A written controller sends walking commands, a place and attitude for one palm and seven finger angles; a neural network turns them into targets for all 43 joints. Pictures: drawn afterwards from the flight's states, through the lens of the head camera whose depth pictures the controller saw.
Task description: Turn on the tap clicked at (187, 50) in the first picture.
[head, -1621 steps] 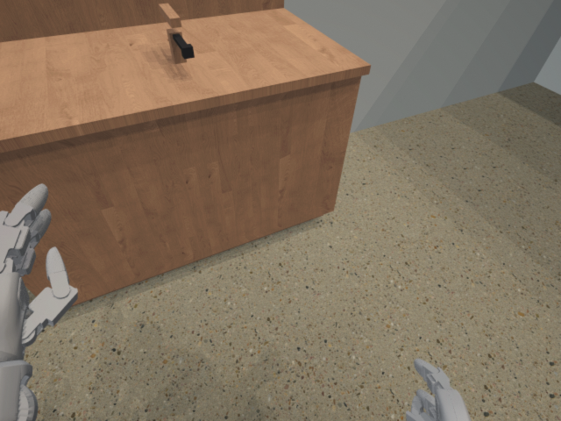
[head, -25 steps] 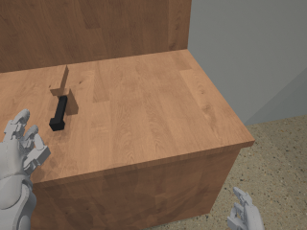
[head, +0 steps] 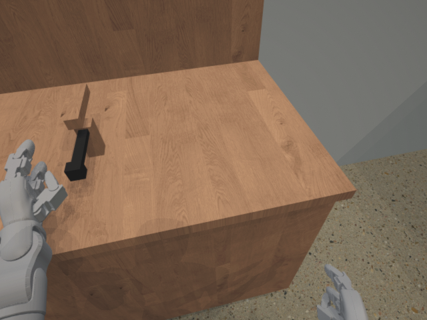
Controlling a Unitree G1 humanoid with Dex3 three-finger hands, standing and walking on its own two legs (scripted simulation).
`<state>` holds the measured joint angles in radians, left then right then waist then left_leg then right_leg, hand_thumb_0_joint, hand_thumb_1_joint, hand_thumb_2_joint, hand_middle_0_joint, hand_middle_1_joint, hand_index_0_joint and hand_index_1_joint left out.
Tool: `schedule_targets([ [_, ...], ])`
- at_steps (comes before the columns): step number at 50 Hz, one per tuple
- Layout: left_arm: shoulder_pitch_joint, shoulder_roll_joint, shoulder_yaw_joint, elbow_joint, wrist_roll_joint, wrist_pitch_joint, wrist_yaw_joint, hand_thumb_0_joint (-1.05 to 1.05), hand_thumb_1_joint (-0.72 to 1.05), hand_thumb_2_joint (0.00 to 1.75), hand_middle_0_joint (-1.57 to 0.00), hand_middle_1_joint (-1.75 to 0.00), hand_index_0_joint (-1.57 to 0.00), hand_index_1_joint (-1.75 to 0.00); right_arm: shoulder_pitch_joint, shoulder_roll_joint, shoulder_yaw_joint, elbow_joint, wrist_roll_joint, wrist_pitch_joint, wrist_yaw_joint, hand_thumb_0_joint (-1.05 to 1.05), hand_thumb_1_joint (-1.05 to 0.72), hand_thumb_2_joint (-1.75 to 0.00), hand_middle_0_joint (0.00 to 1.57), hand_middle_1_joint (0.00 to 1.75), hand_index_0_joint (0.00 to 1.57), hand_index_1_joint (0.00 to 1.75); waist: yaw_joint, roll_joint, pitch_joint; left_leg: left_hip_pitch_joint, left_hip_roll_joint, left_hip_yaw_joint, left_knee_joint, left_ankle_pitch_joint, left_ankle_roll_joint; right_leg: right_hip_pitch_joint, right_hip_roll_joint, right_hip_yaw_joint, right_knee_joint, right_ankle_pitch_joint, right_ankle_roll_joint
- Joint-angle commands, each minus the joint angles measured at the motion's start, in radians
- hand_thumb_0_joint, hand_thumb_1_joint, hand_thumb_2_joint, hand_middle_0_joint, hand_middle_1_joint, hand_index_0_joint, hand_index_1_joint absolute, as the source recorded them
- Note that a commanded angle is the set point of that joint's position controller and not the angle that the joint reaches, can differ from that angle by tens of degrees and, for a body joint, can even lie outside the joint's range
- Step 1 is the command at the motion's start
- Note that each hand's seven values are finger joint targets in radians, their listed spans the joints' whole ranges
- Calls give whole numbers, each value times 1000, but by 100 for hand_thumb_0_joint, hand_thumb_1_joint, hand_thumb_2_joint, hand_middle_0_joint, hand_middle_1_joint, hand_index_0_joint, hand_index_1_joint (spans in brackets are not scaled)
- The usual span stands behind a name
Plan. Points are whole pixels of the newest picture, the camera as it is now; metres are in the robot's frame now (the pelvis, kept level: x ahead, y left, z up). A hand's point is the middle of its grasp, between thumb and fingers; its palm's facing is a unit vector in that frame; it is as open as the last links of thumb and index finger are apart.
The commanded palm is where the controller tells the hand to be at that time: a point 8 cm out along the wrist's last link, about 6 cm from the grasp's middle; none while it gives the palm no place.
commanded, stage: reach beside the lever's end, fingers flat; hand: left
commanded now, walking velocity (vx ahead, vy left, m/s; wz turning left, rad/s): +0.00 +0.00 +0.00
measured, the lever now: (76, 170) +0.34 +0.30 +0.11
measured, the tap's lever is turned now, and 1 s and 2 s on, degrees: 0 0 10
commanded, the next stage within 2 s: push the lever round in 0.78 s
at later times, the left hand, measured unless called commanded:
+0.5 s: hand (58, 178) +0.32 +0.33 +0.11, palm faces +0.53 -0.84 -0.10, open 7.8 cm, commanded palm +0.27 +0.36 +0.11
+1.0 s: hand (59, 184) +0.31 +0.32 +0.11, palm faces +0.52 -0.85 -0.08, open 7.8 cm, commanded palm +0.26 +0.35 +0.11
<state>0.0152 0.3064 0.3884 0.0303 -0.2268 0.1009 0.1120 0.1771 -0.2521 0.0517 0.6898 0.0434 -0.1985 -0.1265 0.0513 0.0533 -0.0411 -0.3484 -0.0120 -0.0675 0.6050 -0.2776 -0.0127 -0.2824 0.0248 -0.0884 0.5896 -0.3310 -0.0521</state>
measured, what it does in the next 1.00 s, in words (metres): stands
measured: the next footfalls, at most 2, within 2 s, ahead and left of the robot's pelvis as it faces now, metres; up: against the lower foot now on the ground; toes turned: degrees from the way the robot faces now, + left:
none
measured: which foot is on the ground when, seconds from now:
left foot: down 0.00-1.00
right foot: down 0.00-1.00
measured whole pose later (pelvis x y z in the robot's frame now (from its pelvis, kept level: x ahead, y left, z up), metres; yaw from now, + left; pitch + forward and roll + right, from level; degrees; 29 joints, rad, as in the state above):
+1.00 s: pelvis +0.00 +0.02 +0.00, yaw +0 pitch +4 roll -1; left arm -0.07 0.32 0.42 0.22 -0.21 -0.03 0.07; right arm 0.20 -0.25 0.04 0.68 0.04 -0.17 -0.10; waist 0.04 0.05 -0.06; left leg -0.42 -0.02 -0.06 0.65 -0.30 0.01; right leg -0.34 0.01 -0.08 0.61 -0.34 -0.03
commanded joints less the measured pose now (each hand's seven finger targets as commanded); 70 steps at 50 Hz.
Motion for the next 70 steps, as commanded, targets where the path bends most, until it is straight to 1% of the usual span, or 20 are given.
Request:
schedule_targets([
  [1,-282,278,108,-150,12,-86,-3,0,90,90,-16,-17,-16,-17,-94,-128,-53,-144,3,-52,-6,0,-90,-90,20,30,20,30,-10,-11,-172,93,-14,5,-61,161,40,14,-25,47,-98,242,27],
  [4,-352,316,126,-105,17,-97,-11,0,90,90,-15,-16,-15,-16,-92,-131,-52,-134,8,-45,-9,0,-90,-90,20,30,20,30,-19,12,-159,81,-15,2,-62,136,41,1,-25,50,-101,211,25],
  [5,-365,293,102,-103,20,-105,-15,0,90,90,-15,-16,-15,-16,-87,-130,-54,-137,5,-45,-6,0,-90,-90,20,30,20,30,-20,29,-182,92,-18,7,-57,143,42,0,-25,53,-98,221,25],
  [11,-352,297,110,-38,19,-143,-33,0,90,90,-15,-15,-15,-15,-52,-140,-64,-137,2,-43,5,0,-90,-90,20,30,20,30,-22,1,-215,85,-14,4,-40,191,42,7,-20,44,-77,278,25],
  [14,-389,365,164,31,19,-143,-37,0,90,90,-15,-15,-15,-15,-46,-145,-63,-126,7,-32,1,0,-90,-90,20,30,20,30,-24,-4,-182,46,-15,3,-43,154,45,-2,-21,51,-84,245,27],
  [19,-442,388,171,53,33,-180,-39,0,90,90,-15,-15,-15,-15,-24,-148,-68,-124,2,-26,5,0,-90,-90,20,30,20,30,-32,27,-234,57,-15,2,-28,177,46,-4,-18,53,-68,261,26],
  [24,-396,376,171,97,23,-201,-67,0,90,90,-15,-15,-15,-15,-10,-147,-71,-128,6,-21,12,0,-90,-90,20,30,20,30,-26,41,-223,43,-12,3,-24,181,46,-5,-16,53,-64,268,23],
  [26,-381,378,179,116,16,-200,-74,0,90,90,-15,-15,-15,-15,1,-155,-77,-134,4,-18,11,0,-90,-90,20,30,20,30,-25,4,-228,37,-10,1,-25,170,48,-11,-12,51,-69,257,26],
  [29,-384,384,185,74,17,-215,-70,0,90,90,-15,-15,-15,-15,-8,-150,-75,-135,4,-21,12,0,-90,-90,20,30,20,30,-25,40,-236,52,-9,-1,-24,184,47,-12,-13,51,-61,261,23],
  [31,-372,343,153,29,17,-229,-67,0,90,90,-15,-15,-15,-15,-4,-147,-79,-142,-1,-25,16,0,-90,-90,20,30,20,30,-21,48,-264,76,-7,-4,-22,214,43,-8,-10,47,-54,276,21],
  [36,-319,318,148,14,15,-227,-57,0,90,90,-15,-15,-15,-15,-11,-146,-81,-141,-4,-27,18,0,-90,-90,20,30,20,30,-21,20,-243,74,-4,-8,-26,215,41,-17,-9,40,-54,268,23],
  [39,-351,314,134,-17,22,-222,-51,0,90,90,-15,-15,-15,-15,-31,-140,-72,-139,1,-30,16,0,-90,-90,20,30,20,30,-23,65,-219,79,-3,-16,-37,195,36,-34,-11,39,-54,235,19],
  [41,-331,285,113,-35,23,-219,-44,0,90,90,-15,-15,-15,-15,-30,-140,-76,-143,-4,-33,17,0,-90,-90,20,30,20,30,-23,44,-226,92,0,-19,-39,198,33,-36,-8,35,-55,232,19],
  [49,-360,284,109,-32,30,-192,-24,0,90,90,-15,-15,-15,-15,-51,-135,-67,-140,1,-26,15,0,-90,-90,20,30,20,30,-25,26,-201,77,-1,-24,-48,168,30,-38,-10,36,-59,208,18],
  [52,-373,213,35,-72,37,-195,-17,0,90,90,-15,-15,-15,-15,-52,-132,-69,-148,-5,-32,20,0,-90,-90,20,30,20,30,-29,56,-232,112,-2,-23,-40,190,25,-46,-10,36,-55,218,16],
  [54,-340,251,80,-55,41,-191,-5,0,90,90,-15,-15,-15,-15,-51,-135,-69,-142,-7,-27,21,0,-90,-90,20,30,20,30,-19,23,-237,103,-2,-22,-38,205,27,-29,-9,35,-54,237,17],
  [56,-336,238,74,-54,37,-186,-2,0,90,90,-15,-15,-15,-15,-50,-134,-71,-147,-6,-20,23,0,-90,-90,20,30,20,30,-21,-1,-240,95,-3,-15,-34,211,26,-19,-10,35,-56,255,19],
  [59,-307,257,94,-59,42,-178,7,0,90,90,-15,-15,-15,-15,-63,-128,-66,-151,-5,-12,24,0,-90,-90,20,30,20,30,-7,36,-220,79,-5,-11,-39,206,26,-8,-12,38,-56,251,16],
  [66,-404,235,55,-64,44,-186,22,0,90,90,-15,-15,-15,-15,-68,-131,-63,-146,-6,-5,20,0,-90,-90,20,30,20,30,-39,13,-197,64,-8,-7,-36,135,35,-36,-11,44,-71,204,20],
  [70,-368,231,54,-55,49,-195,24,0,90,90,-15,-15,-15,-15,-65,-129,-66,-146,-7,-6,22,0,-90,-90,20,30,20,30,-28,14,-228,70,-11,-5,-29,155,36,-15,-12,48,-64,228,19],
])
